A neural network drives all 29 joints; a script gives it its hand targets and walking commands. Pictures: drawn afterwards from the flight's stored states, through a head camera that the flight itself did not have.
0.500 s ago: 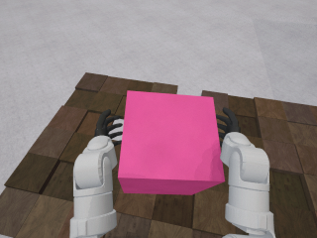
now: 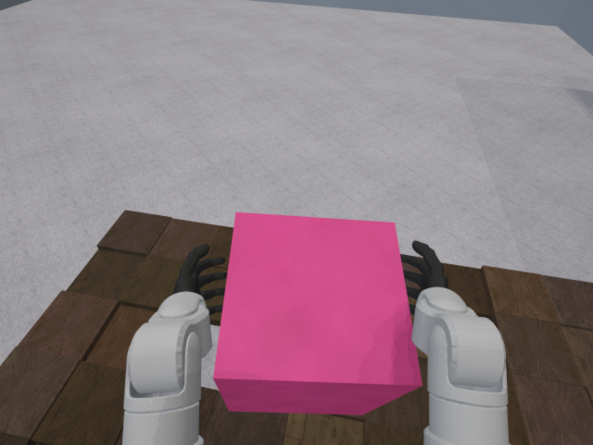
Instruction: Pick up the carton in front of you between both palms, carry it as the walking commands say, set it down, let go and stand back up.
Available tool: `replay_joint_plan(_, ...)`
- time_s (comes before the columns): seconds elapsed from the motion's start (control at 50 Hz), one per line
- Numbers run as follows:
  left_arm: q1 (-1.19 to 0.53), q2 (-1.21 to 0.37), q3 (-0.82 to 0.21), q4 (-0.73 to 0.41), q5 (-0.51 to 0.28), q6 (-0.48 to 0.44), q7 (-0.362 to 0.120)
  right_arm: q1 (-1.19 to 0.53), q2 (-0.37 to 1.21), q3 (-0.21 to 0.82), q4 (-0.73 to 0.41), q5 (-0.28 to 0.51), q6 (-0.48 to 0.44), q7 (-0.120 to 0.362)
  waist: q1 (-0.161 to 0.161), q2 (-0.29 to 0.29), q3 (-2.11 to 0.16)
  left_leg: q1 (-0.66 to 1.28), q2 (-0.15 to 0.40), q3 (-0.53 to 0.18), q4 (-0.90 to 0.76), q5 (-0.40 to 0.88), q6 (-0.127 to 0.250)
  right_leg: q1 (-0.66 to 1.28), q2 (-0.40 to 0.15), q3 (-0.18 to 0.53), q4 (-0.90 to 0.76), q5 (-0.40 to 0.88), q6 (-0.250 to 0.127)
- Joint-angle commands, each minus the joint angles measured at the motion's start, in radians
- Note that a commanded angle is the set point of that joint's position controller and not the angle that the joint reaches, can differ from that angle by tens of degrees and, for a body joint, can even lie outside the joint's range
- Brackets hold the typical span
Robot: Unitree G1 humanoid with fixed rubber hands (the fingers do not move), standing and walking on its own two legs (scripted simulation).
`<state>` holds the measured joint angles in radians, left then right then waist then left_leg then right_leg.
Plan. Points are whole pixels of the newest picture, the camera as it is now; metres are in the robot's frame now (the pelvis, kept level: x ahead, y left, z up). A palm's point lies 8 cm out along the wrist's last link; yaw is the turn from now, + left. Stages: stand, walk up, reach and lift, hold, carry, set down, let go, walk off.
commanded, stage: carry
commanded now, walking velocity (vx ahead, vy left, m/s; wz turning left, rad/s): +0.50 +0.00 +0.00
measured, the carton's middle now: (305, 323) +0.31 +0.00 +0.01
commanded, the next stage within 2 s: none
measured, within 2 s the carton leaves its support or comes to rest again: neither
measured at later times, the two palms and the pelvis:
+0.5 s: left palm (233, 147) +0.59 +0.13 +0.13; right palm (400, 149) +0.58 -0.16 +0.15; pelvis +0.32 +0.01 +0.03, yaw -2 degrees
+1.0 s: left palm (251, 42) +0.99 +0.14 +0.18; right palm (368, 33) +1.00 -0.15 +0.21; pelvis +0.65 -0.01 +0.03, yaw -1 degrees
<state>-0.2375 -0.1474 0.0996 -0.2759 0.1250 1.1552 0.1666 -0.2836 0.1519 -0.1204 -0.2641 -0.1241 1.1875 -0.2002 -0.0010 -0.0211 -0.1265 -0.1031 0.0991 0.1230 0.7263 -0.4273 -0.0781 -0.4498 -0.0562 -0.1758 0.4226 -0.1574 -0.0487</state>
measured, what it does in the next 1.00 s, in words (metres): climbs: left foot, then right foot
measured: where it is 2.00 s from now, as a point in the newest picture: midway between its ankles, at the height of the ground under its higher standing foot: (297, 223)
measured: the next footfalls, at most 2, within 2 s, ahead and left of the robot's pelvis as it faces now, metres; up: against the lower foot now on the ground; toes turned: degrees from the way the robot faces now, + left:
left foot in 0.24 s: +0.25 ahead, +0.13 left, +0.02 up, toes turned +10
right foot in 0.58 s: +0.55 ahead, -0.13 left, +0.03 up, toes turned -11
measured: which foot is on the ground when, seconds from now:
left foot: up 0.00-0.22, down 0.24-0.62, up 0.64-1.00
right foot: down 0.00-0.28, up 0.30-0.56, down 0.58-1.00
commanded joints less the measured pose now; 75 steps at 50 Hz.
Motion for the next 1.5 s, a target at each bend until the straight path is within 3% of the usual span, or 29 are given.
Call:
replay_joint_plan(0.0,-0.355,-0.973,-0.658,-0.091,-0.387,0.043,-0.229,-0.39,1.01,0.727,-0.098,0.427,0.028,0.288,0.028,-0.23,-0.324,-0.587,-0.065,-0.068,0.539,-0.086,0.038,0.737,-0.393,0.591,-0.129,0.21,-0.206)
replay_joint_plan(0.06,-0.424,-1.054,-0.677,-0.169,-0.421,0.03,-0.246,-0.369,1.094,0.724,-0.14,0.437,0.029,0.295,0.017,-0.025,-0.314,-0.588,0.027,-0.114,0.439,0.028,0.069,0.578,-0.304,0.414,-0.153,0.165,-0.131)
replay_joint_plan(0.18,-0.362,-1.042,-0.704,-0.245,-0.451,0.031,-0.252,-0.223,1.064,0.703,-0.162,0.393,0.009,0.276,0.024,-0.165,-0.272,-0.286,-0.046,0.033,-0.148,0.124,0.07,0.361,-0.231,0.134,-0.204,-0.062,-0.083)
replay_joint_plan(0.24,-0.348,-0.995,-0.726,-0.268,-0.457,0.039,-0.247,-0.211,1.035,0.696,-0.181,0.403,0.013,0.272,0.009,-0.045,-0.298,0.059,-0.038,0.101,-0.288,0.279,0.068,0.212,-0.117,0.002,-0.004,-0.139,0.001)
replay_joint_plan(0.28,-0.371,-0.966,-0.717,-0.25,-0.458,0.058,-0.25,-0.176,0.984,0.675,-0.123,0.371,0.017,0.263,-0.032,0.304,-0.278,0.304,0.247,-0.434,-0.439,0.151,0.239,-0.156,0.014,-0.02,0.382,-0.218,0.073)
replay_joint_plan(0.3,-0.363,-0.949,-0.725,-0.254,-0.458,0.066,-0.257,-0.185,1.009,0.673,-0.108,0.37,0.014,0.262,-0.042,0.344,-0.217,0.374,0.337,-0.569,-0.42,0.42,0.33,-0.32,0.007,0.058,0.546,-0.421,0.056)
replay_joint_plan(0.32,-0.351,-0.94,-0.724,-0.2,-0.449,0.071,-0.259,-0.131,0.991,0.649,-0.068,0.352,0.02,0.268,-0.037,0.244,-0.197,0.375,0.341,-0.527,-0.398,0.622,0.336,-0.39,-0.024,0.121,0.666,-0.435,0.044)
replay_joint_plan(0.38,-0.306,-0.983,-0.701,-0.161,-0.419,0.062,-0.259,-0.243,1.024,0.714,-0.137,0.411,0.025,0.277,-0.03,0.04,-0.184,0.373,0.29,-0.374,-0.458,0.591,0.255,-0.449,-0.067,0.17,0.609,-0.315,0.039)
replay_joint_plan(0.44,-0.356,-1.006,-0.691,-0.249,-0.409,0.047,-0.232,-0.356,1.005,0.743,-0.276,0.481,0.024,0.283,-0.021,0.125,-0.167,0.272,0.2,-0.165,-0.506,0.516,0.187,-0.293,-0.033,0.081,0.361,-0.138,0.057)
replay_joint_plan(0.56,-0.467,-0.856,-0.677,-0.32,-0.403,0.078,-0.175,-0.422,0.84,0.736,-0.297,0.488,0.072,0.264,0.014,0.195,-0.228,0.073,0.09,0.133,-0.21,0.877,0.086,0.278,0.096,-0.107,0.072,0.057,0.001)
replay_joint_plan(0.58,-0.476,-0.821,-0.687,-0.291,-0.411,0.094,-0.169,-0.405,0.805,0.721,-0.265,0.47,0.092,0.253,0.024,0.122,-0.313,-0.104,0.051,0.112,-0.046,0.729,0.067,0.5,0.041,-0.024,0.102,-0.008,-0.022)
replay_joint_plan(0.6,-0.53,-0.79,-0.683,-0.332,-0.442,0.095,-0.168,-0.477,0.793,0.724,-0.314,0.488,0.105,0.244,0.056,-0.154,-0.373,-0.303,-0.062,0.115,0.267,0.415,0.012,0.644,-0.209,0.429,-0.059,-0.108,-0.105)
replay_joint_plan(0.62,-0.588,-0.748,-0.654,-0.31,-0.44,0.105,-0.162,-0.555,0.755,0.724,-0.31,0.5,0.116,0.24,0.065,-0.306,-0.339,-0.552,-0.148,0.012,0.47,-0.046,0.028,0.751,-0.326,0.702,-0.123,0.177,-0.219)
replay_joint_plan(0.66,-0.629,-0.73,-0.659,-0.258,-0.439,0.13,-0.163,-0.597,0.726,0.69,-0.234,0.447,0.117,0.218,0.045,-0.076,-0.306,-0.606,-0.02,-0.135,0.579,-0.047,0.097,0.639,-0.314,0.465,-0.047,0.38,-0.212)
replay_joint_plan(0.7,-0.735,-0.737,-0.669,-0.201,-0.45,0.14,-0.157,-0.647,0.691,0.648,-0.18,0.414,0.126,0.2,0.025,-0.013,-0.277,-0.597,0.007,-0.15,0.414,0.022,0.103,0.539,-0.261,0.405,-0.093,0.19,-0.148)
replay_joint_plan(0.76,-0.814,-0.724,-0.636,-0.121,-0.438,0.134,-0.15,-0.716,0.698,0.618,-0.086,0.382,0.119,0.179,0.031,-0.11,-0.272,-0.581,-0.001,-0.115,0.241,0.092,0.099,0.516,-0.252,0.32,-0.14,0.13,-0.151)
replay_joint_plan(0.92,-1.066,-0.745,-0.534,0.045,-0.419,0.108,-0.121,-0.94,0.726,0.482,0.13,0.331,0.101,0.155,0.051,-0.081,-0.169,-0.468,-0.036,-0.001,-0.138,0.466,0.105,0.428,-0.183,0.104,-0.129,0.138,-0.101)
replay_joint_plan(0.96,-1.152,-0.734,-0.506,0.048,-0.412,0.104,-0.107,-0.985,0.74,0.464,0.175,0.358,0.1,0.157,0.027,-0.123,-0.171,-0.413,-0.033,-0.027,-0.192,0.461,0.122,0.458,-0.165,0.08,-0.046,0.156,-0.078)
replay_joint_plan(1.0,-1.155,-0.729,-0.483,0.094,-0.402,0.106,-0.091,-0.979,0.741,0.445,0.223,0.38,0.103,0.161,0.009,-0.06,-0.236,-0.216,-0.086,0.066,-0.235,0.477,0.13,0.44,-0.129,0.046,0.141,0.288,-0.046)
replay_joint_plan(1.02,-1.219,-0.722,-0.495,0.097,-0.403,0.112,-0.084,-0.954,0.702,0.418,0.261,0.36,0.1,0.163,-0.053,0.009,-0.322,-0.027,-0.097,0.067,-0.288,0.408,0.137,0.381,-0.077,-0.014,0.375,0.264,0.001)
replay_joint_plan(1.06,-1.131,-0.698,-0.447,0.172,-0.381,0.134,-0.075,-0.94,0.689,0.405,0.271,0.37,0.104,0.157,-0.044,0.381,-0.438,0.363,0.261,-0.551,-0.308,0.482,0.196,-0.08,0.091,0.099,0.816,-0.342,0.059)
replay_joint_plan(1.1,-1.112,-0.732,-0.401,0.278,-0.357,0.141,-0.078,-0.969,0.708,0.371,0.34,0.357,0.101,0.164,-0.045,0.353,-0.416,0.452,0.299,-0.628,-0.334,0.521,0.309,-0.307,0.077,0.172,1.035,-0.388,0.032)
replay_joint_plan(1.14,-1.179,-0.865,-0.386,0.234,-0.379,0.124,-0.093,-1.058,0.862,0.392,0.251,0.41,0.085,0.185,-0.051,0.131,-0.369,0.303,0.231,-0.501,-0.315,0.547,0.283,-0.35,0.016,0.193,1.015,-0.306,0.013)
replay_joint_plan(1.16,-1.243,-0.94,-0.414,0.162,-0.388,0.101,-0.102,-1.115,0.947,0.42,0.214,0.439,0.076,0.203,-0.053,0.112,-0.384,0.308,0.209,-0.435,-0.305,0.585,0.262,-0.366,0.008,0.178,0.989,-0.268,0.013)
replay_joint_plan(1.3,-1.107,-1.02,-0.541,0.05,-0.345,-0.001,-0.113,-1.008,0.998,0.525,0.131,0.417,-0.004,0.233,-0.061,0.145,-0.402,0.46,0.163,-0.261,-0.247,0.85,0.261,-0.557,0.01,0.105,0.838,-0.227,-0.002)
replay_joint_plan(1.38,-0.994,-0.911,-0.621,-0.071,-0.34,-0.012,-0.104,-0.823,0.916,0.574,0.064,0.41,-0.019,0.231,-0.094,0.187,-0.283,0.291,0.01,-0.086,-0.285,0.935,0.219,-0.309,0.09,-0.051,0.291,0.059,0.01)
replay_joint_plan(1.44,-0.944,-0.825,-0.627,-0.091,-0.362,0.005,-0.116,-0.823,0.841,0.589,0.033,0.42,-0.007,0.227,0.017,0.21,-0.371,0.116,0.006,0.026,-0.057,1.205,0.163,0.191,0.211,-0.151,0.123,0.231,-0.024)
replay_joint_plan(1.46,-0.974,-0.809,-0.636,-0.107,-0.376,0.016,-0.121,-0.865,0.814,0.6,-0.003,0.433,-0.005,0.222,0.08,0.179,-0.428,0.069,-0.015,0.05,0.178,1.084,0.123,0.378,0.158,-0.096,0.032,0.332,-0.033)
replay_joint_plan(1.48,-0.996,-0.804,-0.65,-0.125,-0.415,0.025,-0.125,-0.871,0.793,0.599,-0.016,0.434,0.002,0.215,0.129,0.066,-0.516,-0.215,-0.065,-0.019,0.418,0.719,0.09,0.669,-0.037,0.196,0.036,0.444,-0.131)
